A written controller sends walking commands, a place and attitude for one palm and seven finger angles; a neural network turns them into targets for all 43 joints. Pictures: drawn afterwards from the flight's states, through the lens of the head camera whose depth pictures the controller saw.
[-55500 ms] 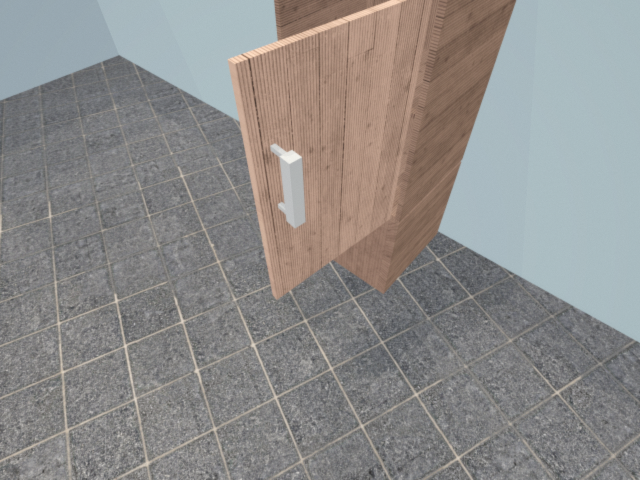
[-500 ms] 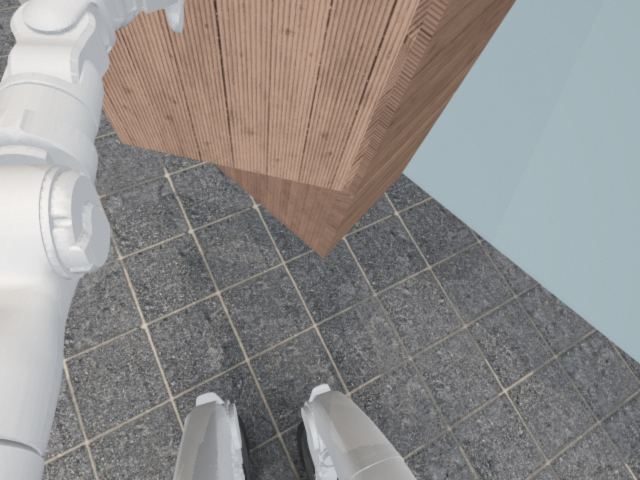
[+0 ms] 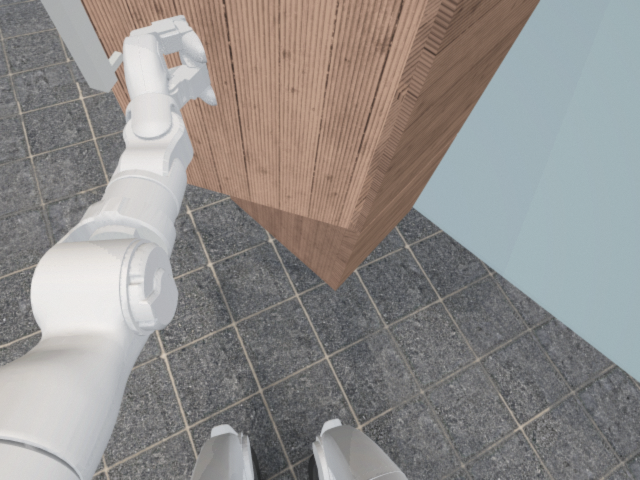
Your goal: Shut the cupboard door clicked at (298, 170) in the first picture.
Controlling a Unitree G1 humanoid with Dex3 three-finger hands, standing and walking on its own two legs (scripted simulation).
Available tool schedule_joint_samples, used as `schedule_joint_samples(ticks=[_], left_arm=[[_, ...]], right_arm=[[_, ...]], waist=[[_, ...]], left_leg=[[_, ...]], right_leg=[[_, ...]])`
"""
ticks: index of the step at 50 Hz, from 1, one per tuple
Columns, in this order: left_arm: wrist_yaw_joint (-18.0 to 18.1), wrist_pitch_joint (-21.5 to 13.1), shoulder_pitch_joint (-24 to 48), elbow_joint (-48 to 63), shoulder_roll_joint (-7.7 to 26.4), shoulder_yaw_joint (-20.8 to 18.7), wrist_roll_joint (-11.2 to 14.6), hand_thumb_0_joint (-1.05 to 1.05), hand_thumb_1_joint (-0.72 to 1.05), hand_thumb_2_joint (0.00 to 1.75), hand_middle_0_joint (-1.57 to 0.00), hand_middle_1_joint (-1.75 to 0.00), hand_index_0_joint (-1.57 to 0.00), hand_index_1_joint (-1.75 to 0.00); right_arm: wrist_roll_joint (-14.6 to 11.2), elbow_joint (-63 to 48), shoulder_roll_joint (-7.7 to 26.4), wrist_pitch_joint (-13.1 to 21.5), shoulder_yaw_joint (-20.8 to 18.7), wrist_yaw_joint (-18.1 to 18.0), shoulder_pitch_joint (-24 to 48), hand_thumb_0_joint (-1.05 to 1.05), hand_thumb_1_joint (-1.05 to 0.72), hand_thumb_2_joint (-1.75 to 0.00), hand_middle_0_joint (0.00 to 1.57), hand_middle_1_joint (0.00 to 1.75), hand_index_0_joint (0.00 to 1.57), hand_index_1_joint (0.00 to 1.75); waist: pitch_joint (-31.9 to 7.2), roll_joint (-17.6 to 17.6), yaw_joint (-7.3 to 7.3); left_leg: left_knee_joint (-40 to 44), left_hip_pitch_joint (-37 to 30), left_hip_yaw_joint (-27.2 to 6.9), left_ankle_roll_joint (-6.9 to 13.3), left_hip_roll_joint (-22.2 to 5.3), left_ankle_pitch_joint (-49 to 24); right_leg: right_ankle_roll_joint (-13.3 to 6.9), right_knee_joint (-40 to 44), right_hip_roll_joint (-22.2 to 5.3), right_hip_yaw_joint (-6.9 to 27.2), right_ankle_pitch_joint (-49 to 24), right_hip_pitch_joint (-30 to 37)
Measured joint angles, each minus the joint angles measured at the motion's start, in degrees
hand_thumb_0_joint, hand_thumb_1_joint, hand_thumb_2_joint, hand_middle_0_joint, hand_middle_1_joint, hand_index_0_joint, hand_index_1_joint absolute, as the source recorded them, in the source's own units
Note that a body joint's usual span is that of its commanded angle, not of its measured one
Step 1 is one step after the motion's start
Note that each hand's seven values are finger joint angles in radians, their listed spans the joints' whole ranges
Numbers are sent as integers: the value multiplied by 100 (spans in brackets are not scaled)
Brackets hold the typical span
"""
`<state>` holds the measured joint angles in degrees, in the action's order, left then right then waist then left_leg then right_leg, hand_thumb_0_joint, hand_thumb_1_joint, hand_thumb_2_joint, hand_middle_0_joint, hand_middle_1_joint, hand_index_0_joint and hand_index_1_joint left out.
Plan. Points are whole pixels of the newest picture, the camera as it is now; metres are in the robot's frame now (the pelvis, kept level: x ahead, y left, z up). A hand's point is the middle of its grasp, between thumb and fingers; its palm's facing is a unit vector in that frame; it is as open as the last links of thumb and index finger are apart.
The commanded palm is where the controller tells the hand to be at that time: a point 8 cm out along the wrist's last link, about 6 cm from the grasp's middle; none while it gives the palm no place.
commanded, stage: pull the fist back off the door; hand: left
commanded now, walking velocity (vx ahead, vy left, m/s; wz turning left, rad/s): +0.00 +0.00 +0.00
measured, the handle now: (86, 21) +0.67 +0.16 +0.11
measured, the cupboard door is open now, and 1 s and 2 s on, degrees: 27 27 27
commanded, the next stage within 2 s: draw the hand back to the body in 0.40 s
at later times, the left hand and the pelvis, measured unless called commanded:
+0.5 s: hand (215, 114) +0.51 +0.03 +0.11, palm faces -0.02 -1.00 -0.09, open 3.1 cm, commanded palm +0.49 +0.08 +0.11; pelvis +0.00 +0.00 +0.01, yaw +2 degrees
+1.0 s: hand (95, 201) +0.38 +0.12 +0.16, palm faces +0.02 -1.00 -0.01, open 3.1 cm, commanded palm +0.34 +0.18 +0.17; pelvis +0.00 +0.01 +0.05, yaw +1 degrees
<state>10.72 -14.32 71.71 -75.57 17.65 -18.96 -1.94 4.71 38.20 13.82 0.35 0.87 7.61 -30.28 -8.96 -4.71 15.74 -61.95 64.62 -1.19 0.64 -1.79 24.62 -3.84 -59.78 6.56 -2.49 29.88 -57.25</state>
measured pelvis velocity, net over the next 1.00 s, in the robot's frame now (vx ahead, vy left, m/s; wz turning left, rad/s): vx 0.00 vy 0.01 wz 0.02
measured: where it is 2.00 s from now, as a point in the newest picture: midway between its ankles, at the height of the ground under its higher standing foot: outside the picture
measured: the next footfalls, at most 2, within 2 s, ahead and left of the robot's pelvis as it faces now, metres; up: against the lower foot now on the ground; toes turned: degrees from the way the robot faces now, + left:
none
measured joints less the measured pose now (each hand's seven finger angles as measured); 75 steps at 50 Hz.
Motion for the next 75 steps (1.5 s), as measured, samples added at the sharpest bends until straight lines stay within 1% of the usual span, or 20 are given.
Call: schedule_joint_samples(ticks=[4,7,9,12,16,19,22,25,29,33,35,37,39,42,44,46,52,60,68,75], left_arm=[[49,-585,-417,350,-93,142,-109,2,90,90,-130,-150,-130,-150],[-66,-639,-670,393,-150,431,-161,2,90,90,-130,-150,-130,-150],[-177,-482,-869,414,-254,604,-58,2,90,90,-130,-150,-130,-150],[-259,-334,-1271,632,-540,707,271,2,90,90,-130,-150,-130,-150],[-167,-710,-1818,1278,-905,917,508,2,91,90,-130,-150,-130,-150],[-63,-1129,-1907,1552,-1044,1121,353,2,91,90,-130,-150,-130,-150],[35,-1134,-1588,1227,-1012,1292,67,2,90,90,-130,-150,-130,-150],[100,-736,-1224,738,-956,1251,-9,2,90,90,-130,-150,-130,-150],[107,-395,-1192,552,-971,772,282,2,90,90,-130,-150,-130,-150],[-16,-788,-1970,1338,-944,425,363,2,90,90,-130,-150,-130,-150],[-96,-1009,-2490,1860,-853,506,266,2,90,90,-130,-150,-130,-150],[-234,-1044,-2994,2336,-747,689,238,2,90,90,-130,-150,-130,-150],[-432,-842,-3431,2711,-687,895,377,2,90,90,-130,-150,-130,-150],[-714,-299,-3965,3177,-734,1151,806,2,90,90,-130,-150,-130,-150],[-831,-31,-4272,3500,-811,1271,1039,2,90,90,-130,-150,-130,-150],[-886,62,-4538,3845,-860,1381,1128,2,90,90,-130,-150,-130,-150],[-1002,0,-5178,4832,-795,1611,1034,2,90,90,-128,-147,-128,-148],[-992,709,-6622,6490,-364,1909,815,2,90,90,-113,-132,-113,-132],[-824,1211,-7682,7882,-55,1620,754,2,90,90,-93,-109,-93,-110],[-721,1355,-8652,8895,93,1188,751,2,90,90,-74,-89,-74,-89]], right_arm=[[5,-54,103,30,-117,41,39,0,-91,-89,20,30,20,30],[-58,-62,148,-71,-166,61,129,0,-91,-89,20,30,20,30],[-124,-83,164,-160,-180,41,212,0,-91,-90,20,30,20,30],[-187,-136,178,-208,-211,-21,354,0,-91,-90,20,30,20,30],[-206,-120,184,-72,-290,-93,616,0,-91,-90,20,30,20,30],[-195,-30,167,25,-340,-109,838,0,-91,-90,20,30,20,30],[-198,40,129,-21,-323,-106,1038,0,-91,-90,20,30,20,30],[-234,-6,78,-152,-249,-121,1141,0,-91,-90,20,30,20,30],[-249,-143,1,-244,-135,-176,1049,0,-91,-90,20,30,20,30],[-249,-254,-44,-231,-99,-201,762,0,-91,-89,20,30,20,30],[-274,-265,-45,-239,-120,-189,619,0,-91,-89,20,30,20,30],[-345,-248,-31,-288,-143,-191,509,0,-91,-89,20,30,20,30],[-456,-210,-5,-360,-151,-231,448,0,-91,-89,20,30,20,30],[-629,-168,56,-414,-135,-365,461,0,-91,-89,20,30,20,30],[-705,-165,101,-370,-126,-477,555,0,-91,-89,20,30,20,30],[-746,-191,143,-278,-125,-576,716,1,-91,-89,20,30,20,30],[-800,-422,244,-10,-137,-687,1345,1,-91,-90,20,30,20,30],[-899,-781,-7,-417,46,-997,1995,0,-91,-90,19,30,20,30],[-849,-808,-147,-385,289,-1093,2205,0,-90,-90,20,30,20,30],[-754,-661,-171,-282,357,-1067,2121,1,-90,-90,20,30,21,30]], waist=[[-78,48,-120],[-75,102,-258],[-32,145,-358],[46,192,-503],[114,216,-625],[76,221,-675],[1,215,-663],[-26,182,-607],[-5,170,-571],[-16,180,-665],[-18,162,-750],[0,139,-858],[35,122,-975],[101,121,-1111],[146,141,-1164],[192,180,-1190],[272,243,-1289],[465,250,-1490],[745,197,-1732],[784,103,-1829]], left_leg=[[103,-243,49,-17,12,28],[167,-411,57,-22,46,33],[249,-547,49,-26,75,5],[377,-722,22,-29,104,-55],[399,-826,-12,-35,128,-76],[291,-797,-15,-31,146,-36],[183,-735,-11,-21,168,-6],[178,-729,8,-14,173,-29],[348,-859,96,-3,154,-122],[566,-1142,247,5,109,-179],[653,-1325,295,7,90,-184],[761,-1564,316,10,82,-194],[918,-1862,306,9,82,-228],[1213,-2349,240,18,98,-325],[1394,-2634,185,30,110,-394],[1526,-2855,143,39,120,-451],[1695,-3234,158,78,170,-522],[2613,-4241,240,150,290,-869],[3219,-4924,161,202,368,-1104],[3550,-5261,167,256,452,-1208]], right_leg=[[-18,53,-14,54,39,210],[-16,75,-47,61,69,365],[-14,136,-74,55,61,499],[-18,263,-99,32,15,684],[-29,298,-116,-1,4,807],[-26,174,-134,-12,62,780],[-11,34,-157,-20,117,710],[-6,2,-166,-4,106,688],[12,110,-162,89,7,759],[16,252,-132,252,-76,953],[17,327,-117,307,-96,1112],[27,442,-110,337,-122,1345],[41,630,-109,340,-173,1657],[50,1018,-118,295,-298,2201],[57,1273,-124,254,-391,2533],[60,1466,-130,221,-468,2792],[90,1646,-181,239,-544,3179],[191,2506,-313,354,-878,4144],[232,3291,-386,301,-1181,4932],[290,3634,-472,314,-1287,5278]])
